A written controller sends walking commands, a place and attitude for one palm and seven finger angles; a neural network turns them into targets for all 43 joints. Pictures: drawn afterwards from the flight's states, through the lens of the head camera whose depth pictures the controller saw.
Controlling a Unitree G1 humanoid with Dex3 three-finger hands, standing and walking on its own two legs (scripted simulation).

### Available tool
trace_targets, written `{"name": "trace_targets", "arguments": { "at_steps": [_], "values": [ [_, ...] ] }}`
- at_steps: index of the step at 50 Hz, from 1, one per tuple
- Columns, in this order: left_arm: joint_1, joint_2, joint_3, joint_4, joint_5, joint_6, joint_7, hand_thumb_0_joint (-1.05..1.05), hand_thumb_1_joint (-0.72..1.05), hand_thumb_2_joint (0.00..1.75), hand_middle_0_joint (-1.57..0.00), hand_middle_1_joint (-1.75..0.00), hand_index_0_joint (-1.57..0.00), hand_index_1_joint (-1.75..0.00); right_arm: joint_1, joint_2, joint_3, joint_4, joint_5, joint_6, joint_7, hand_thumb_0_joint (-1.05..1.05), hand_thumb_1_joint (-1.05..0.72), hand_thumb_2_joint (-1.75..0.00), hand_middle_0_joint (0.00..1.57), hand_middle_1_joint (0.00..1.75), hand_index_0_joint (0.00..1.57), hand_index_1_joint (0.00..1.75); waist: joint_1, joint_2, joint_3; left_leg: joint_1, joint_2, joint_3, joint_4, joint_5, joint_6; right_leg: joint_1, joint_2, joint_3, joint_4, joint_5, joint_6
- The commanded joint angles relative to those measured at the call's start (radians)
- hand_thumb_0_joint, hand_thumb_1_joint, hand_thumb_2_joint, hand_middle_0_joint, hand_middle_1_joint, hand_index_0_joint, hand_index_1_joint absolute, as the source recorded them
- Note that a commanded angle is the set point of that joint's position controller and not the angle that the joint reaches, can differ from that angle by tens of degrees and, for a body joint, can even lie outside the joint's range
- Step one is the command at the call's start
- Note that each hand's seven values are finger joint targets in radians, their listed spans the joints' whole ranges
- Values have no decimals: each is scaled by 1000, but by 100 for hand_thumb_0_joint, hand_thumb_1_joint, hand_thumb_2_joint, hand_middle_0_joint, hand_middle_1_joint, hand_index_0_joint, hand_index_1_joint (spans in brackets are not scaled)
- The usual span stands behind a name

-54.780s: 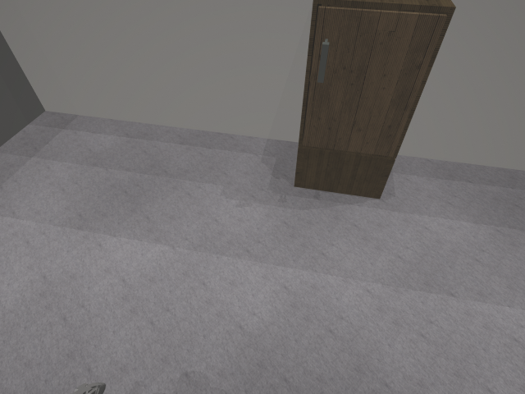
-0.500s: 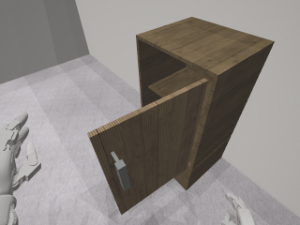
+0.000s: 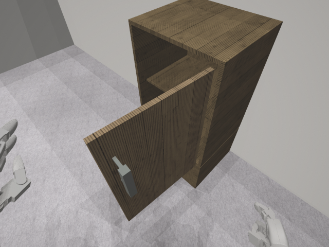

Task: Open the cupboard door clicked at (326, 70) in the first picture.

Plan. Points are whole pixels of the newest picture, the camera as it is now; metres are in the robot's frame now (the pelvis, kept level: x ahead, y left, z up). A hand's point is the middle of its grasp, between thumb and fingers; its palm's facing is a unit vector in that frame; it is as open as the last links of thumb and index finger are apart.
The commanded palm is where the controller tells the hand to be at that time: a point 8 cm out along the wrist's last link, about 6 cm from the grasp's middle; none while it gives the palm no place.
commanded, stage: step back with the hand held close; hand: left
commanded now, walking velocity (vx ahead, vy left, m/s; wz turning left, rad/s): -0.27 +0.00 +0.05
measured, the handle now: (124, 176) +0.31 +0.14 -0.04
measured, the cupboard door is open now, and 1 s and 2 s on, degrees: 85 85 85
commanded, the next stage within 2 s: stop stepping back and stand still in 1.02 s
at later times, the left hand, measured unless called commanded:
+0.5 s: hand out of the picture +0.11 +0.29 +0.15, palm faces +0.51 -0.73 -0.45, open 7.4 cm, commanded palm +0.04 +0.32 +0.17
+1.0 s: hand out of the picture +0.06 +0.25 +0.16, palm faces +0.33 -0.84 -0.42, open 7.5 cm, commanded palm -0.01 +0.30 +0.17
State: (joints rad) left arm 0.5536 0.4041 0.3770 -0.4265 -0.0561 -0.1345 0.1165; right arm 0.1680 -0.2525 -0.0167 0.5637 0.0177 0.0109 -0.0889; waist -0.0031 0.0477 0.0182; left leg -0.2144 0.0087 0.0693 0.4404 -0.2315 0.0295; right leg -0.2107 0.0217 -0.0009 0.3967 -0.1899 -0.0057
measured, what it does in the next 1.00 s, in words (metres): walks backwards: right foot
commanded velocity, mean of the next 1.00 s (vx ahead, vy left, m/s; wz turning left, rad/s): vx -0.35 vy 0.00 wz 0.02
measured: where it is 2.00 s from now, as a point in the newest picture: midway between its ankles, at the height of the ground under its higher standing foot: outside the picture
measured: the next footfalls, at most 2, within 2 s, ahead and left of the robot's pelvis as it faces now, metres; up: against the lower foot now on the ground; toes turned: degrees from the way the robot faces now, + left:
right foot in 0.92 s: -0.23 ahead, -0.10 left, +0.00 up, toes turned -3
left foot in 1.32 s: -0.16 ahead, +0.11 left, +0.00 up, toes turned +0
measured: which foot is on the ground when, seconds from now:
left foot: down 0.00-1.00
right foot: down 0.00-0.64, up 0.66-0.90, down 0.92-1.00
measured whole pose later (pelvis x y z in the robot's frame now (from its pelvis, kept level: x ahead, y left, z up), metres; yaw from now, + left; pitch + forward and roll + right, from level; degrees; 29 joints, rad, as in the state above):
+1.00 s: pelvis -0.17 +0.01 -0.02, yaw -3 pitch +2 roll -3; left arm 0.50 0.43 0.40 -0.55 -0.06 -0.24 0.13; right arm 0.11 -0.17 0.03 0.65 -0.02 -0.10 -0.05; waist 0.02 0.01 0.02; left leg -0.53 0.07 0.07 0.46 -0.01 0.02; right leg -0.10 0.06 0.02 0.44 -0.38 0.00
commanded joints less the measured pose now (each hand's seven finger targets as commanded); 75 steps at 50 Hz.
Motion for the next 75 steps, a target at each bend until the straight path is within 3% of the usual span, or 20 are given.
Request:
{"name": "trace_targets", "arguments": {
  "at_steps": [1,16,22,28,30,32,33,36,42,46,48,51,54,56,58,60,63,67,70,75],
  "values": [
    [1,211,177,-241,-2,-70,45,0,90,90,-20,-30,-20,-30,-100,-102,-40,-175,-1,-41,-10,0,-90,-90,20,30,20,30,15,17,-195,-9,70,-80,-40,314,3,124,-73,52,41,414,4],
    [-93,174,179,-258,48,-129,60,0,90,90,-20,-30,-20,-30,-60,-117,-41,-172,-10,-113,-15,0,-90,-90,20,30,20,30,4,53,-50,-525,158,-217,-171,-447,84,212,-20,71,223,-11,20],
    [-122,166,179,-278,56,-148,59,0,90,90,-20,-30,-20,-30,-49,-108,-42,-161,-17,-140,-10,0,-90,-90,20,30,20,30,-3,-3,-23,-518,120,-192,-66,-502,74,96,-38,160,172,-143,-4],
    [-98,191,173,-308,28,-160,80,0,90,90,-20,-30,-20,-30,-35,-92,-39,-113,-20,-134,11,0,-90,-90,20,30,20,30,-20,-134,-77,-140,17,-128,191,-229,3,-277,-175,251,-51,-213,-78],
    [-76,204,194,-328,25,-168,84,0,90,90,-20,-30,-20,-30,-46,-98,-36,-121,-19,-129,8,0,-90,-90,20,30,20,30,-18,-31,-76,-210,70,-190,42,-295,25,-223,-105,170,39,-221,-37],
    [-55,199,230,-354,38,-175,84,0,90,90,-20,-30,-20,-30,-73,-117,-40,-134,-23,-142,0,0,-90,-90,20,30,20,30,-1,239,-105,-524,270,-409,-289,-556,102,94,52,29,438,-129,24],
    [-68,214,247,-374,39,-180,80,0,90,90,-20,-30,-20,-30,-67,-96,-46,-130,-31,-154,-2,0,-90,-90,20,30,20,30,2,235,-138,-531,334,-473,-342,-510,133,117,77,33,610,-170,27],
    [-12,188,234,-292,17,-176,72,0,90,90,-20,-30,-20,-30,-57,-87,-61,-104,-35,-178,10,0,-90,-90,20,30,20,30,4,84,-135,-326,325,-380,-236,-287,143,-46,58,67,647,-280,15],
    [-66,150,116,-327,-9,-157,54,0,90,90,-20,-30,-20,-30,-46,-73,-37,-29,-49,-188,30,0,-90,-90,20,30,20,30,3,186,-181,-9,241,-238,-264,-78,14,-22,38,-22,64,-292,-23],
    [-109,264,184,-342,-14,-185,47,0,90,90,-20,-30,-20,-30,-58,-51,-23,-18,-54,-145,26,0,-90,-90,20,30,20,30,-9,-44,-219,157,120,-73,94,159,-56,-186,-190,170,-151,70,-100],
    [-128,234,158,-325,-13,-174,42,0,90,90,-20,-30,-20,-30,-89,-49,-27,-45,-27,-156,11,0,-90,-90,20,30,20,30,-12,-163,-218,163,43,-20,126,149,-52,-175,-153,56,-89,242,-43],
    [-12,292,235,-322,-30,-146,26,0,90,90,-20,-30,-20,-30,-133,-75,-21,-91,-19,-143,-1,0,-90,-90,20,30,20,30,2,15,-186,177,82,-105,18,339,-18,-199,-30,-20,21,115,17],
    [48,282,264,-300,-61,-160,12,0,90,90,-20,-30,-20,-30,-145,-87,-27,-120,-38,-135,8,0,-90,-90,20,30,20,30,18,227,-150,-93,194,-255,-280,-106,-3,-30,72,-34,118,-316,-26],
    [66,295,288,-309,-69,-171,12,0,90,90,-20,-30,-20,-30,-146,-87,-35,-122,-46,-130,10,0,-90,-90,20,30,20,30,22,193,-152,-235,184,-250,-301,-245,-32,86,72,-17,94,-332,-58],
    [108,275,256,-316,-59,-169,18,0,90,90,-20,-30,-20,-30,-84,-73,-41,-112,-22,-133,18,0,-90,-90,20,30,20,30,-1,-35,-150,3,7,-39,135,-91,-85,-223,-104,143,-182,-496,-107],
    [71,252,219,-313,-36,-136,38,0,90,90,-20,-30,-20,-30,-58,-70,-47,-72,-31,-127,19,0,-90,-90,20,30,20,30,3,-219,-31,-17,-37,-102,615,-94,-87,-503,-332,325,-285,-489,-220],
    [-91,200,150,-259,7,-120,58,0,90,90,-20,-30,-20,-30,-49,-63,-3,-57,-27,-151,-9,0,-90,-90,20,30,20,30,-29,-98,30,-120,22,-94,197,-66,-44,-181,-180,108,-60,85,-83],
    [-150,202,131,-220,25,-125,69,0,90,90,-20,-30,-20,-30,-6,-98,-21,-48,-11,-212,-29,0,-90,-90,20,30,20,30,4,98,-131,135,176,-280,-64,427,32,-100,-3,13,137,-17,23],
    [-161,206,139,-377,24,-138,63,0,90,90,-20,-30,-20,-30,-20,-72,-19,-50,-34,-236,-7,0,-90,-90,20,30,20,30,1,176,-175,77,232,-411,-241,62,52,-72,8,52,325,-289,15],
    [63,191,172,-317,18,-104,64,0,90,90,-20,-30,-20,-30,-56,-67,0,-86,-33,-209,11,0,-90,-90,20,30,20,30,-4,153,-87,-219,115,-206,-249,-322,-1,164,17,-36,23,-159,-6]
  ]
}}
